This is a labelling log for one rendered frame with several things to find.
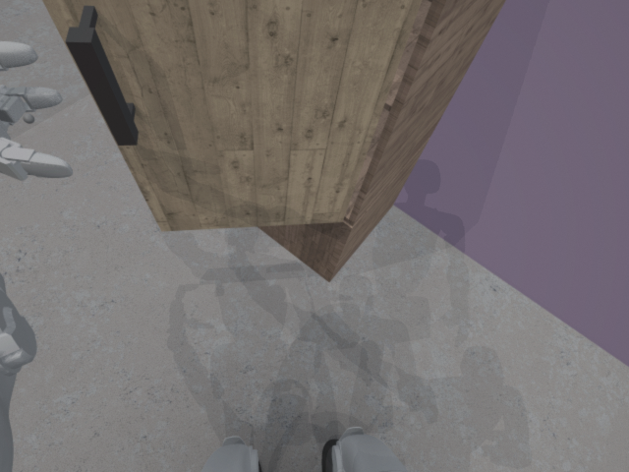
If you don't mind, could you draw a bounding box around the left robot upper arm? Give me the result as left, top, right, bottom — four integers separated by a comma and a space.
0, 290, 37, 472

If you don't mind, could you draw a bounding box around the cupboard door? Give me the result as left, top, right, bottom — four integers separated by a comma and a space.
42, 0, 422, 232

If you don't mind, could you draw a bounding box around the left robot thigh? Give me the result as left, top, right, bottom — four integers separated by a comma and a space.
201, 443, 258, 472

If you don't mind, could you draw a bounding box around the robot right shin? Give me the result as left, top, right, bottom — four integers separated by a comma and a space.
339, 427, 364, 441

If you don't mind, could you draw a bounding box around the left robot hand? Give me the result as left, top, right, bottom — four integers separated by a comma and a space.
0, 41, 73, 181

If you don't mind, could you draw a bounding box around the handle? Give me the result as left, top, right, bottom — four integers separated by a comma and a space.
66, 6, 139, 146

